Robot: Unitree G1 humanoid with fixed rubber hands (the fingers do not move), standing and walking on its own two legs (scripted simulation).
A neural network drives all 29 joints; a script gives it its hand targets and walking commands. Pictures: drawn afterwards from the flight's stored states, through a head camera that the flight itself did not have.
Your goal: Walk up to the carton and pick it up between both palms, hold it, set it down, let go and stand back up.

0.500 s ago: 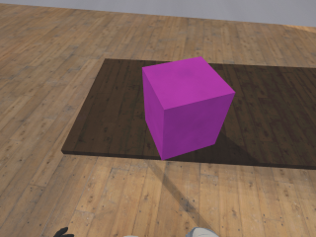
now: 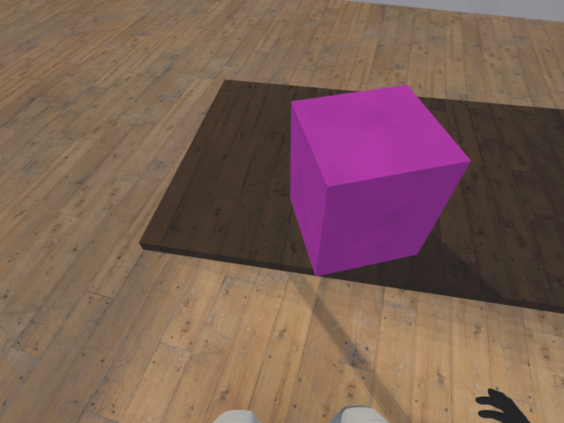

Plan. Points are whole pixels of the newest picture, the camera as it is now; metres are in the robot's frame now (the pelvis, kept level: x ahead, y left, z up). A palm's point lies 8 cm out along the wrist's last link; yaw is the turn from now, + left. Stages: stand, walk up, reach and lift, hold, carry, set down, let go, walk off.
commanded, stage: walk up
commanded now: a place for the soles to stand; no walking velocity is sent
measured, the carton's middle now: (359, 184) +0.50 -0.09 +0.02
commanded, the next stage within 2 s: none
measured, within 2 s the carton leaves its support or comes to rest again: neither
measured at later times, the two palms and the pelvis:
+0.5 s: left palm (148, 374) +0.19 +0.24 -0.08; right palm out of the picture +0.08 -0.36 -0.11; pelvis +0.04 -0.05 +0.00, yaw -4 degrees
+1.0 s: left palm (147, 392) +0.17 +0.24 -0.09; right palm out of the picture +0.13 -0.35 -0.09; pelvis +0.07 -0.05 +0.02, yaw -4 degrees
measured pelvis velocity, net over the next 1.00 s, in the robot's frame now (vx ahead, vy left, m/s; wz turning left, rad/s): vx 0.07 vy -0.05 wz -0.07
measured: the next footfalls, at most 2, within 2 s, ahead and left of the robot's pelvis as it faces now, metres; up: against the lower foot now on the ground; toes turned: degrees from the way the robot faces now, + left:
right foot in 0.18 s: +0.15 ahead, -0.16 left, +0.00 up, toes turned -4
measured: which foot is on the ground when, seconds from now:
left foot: down 0.00-1.00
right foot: up 0.00-0.16, down 0.18-1.00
